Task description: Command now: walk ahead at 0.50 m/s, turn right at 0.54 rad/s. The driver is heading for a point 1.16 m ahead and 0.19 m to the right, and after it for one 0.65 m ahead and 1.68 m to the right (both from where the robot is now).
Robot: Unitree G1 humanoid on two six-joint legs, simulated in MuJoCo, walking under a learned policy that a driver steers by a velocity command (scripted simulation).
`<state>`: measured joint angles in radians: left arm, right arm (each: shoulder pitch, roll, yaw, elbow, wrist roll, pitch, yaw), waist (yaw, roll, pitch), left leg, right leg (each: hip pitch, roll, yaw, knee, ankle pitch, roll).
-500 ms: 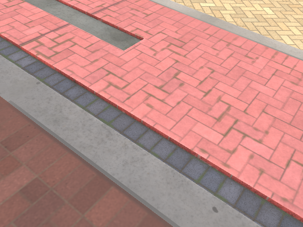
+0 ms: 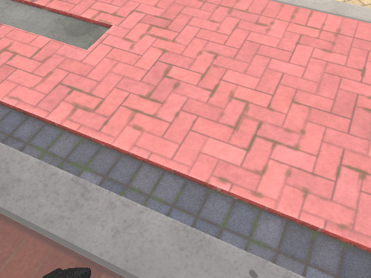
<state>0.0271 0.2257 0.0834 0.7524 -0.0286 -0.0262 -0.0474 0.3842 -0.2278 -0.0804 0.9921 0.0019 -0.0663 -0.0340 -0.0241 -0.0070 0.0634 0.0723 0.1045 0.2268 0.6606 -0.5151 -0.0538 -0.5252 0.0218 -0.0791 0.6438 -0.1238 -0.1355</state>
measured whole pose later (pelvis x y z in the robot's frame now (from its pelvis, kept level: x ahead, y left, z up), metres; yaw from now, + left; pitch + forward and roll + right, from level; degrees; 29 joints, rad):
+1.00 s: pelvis +0.51 -0.14 +0.02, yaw -24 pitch +3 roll +3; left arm 0.05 0.28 0.07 0.70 0.00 -0.08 -0.06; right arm 0.50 -0.27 -0.06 0.87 0.02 -0.09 -0.03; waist -0.10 -0.03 -0.01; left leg -0.06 -0.01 -0.01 0.42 -0.41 -0.01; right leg -0.72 -0.13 0.11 0.75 0.17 -0.03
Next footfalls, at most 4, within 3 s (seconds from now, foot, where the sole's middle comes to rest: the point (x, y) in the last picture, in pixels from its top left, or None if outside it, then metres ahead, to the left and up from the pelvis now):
0.52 left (186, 263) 0.50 0.03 -0.74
1.18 right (310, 225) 0.69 -0.48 -0.87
1.68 left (261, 179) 0.91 -0.31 -0.87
2.06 right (292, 129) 1.20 -0.51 -0.87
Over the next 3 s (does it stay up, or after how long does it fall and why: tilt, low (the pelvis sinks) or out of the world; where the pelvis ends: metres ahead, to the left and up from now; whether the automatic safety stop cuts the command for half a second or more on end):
stays up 1.14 -0.38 -0.10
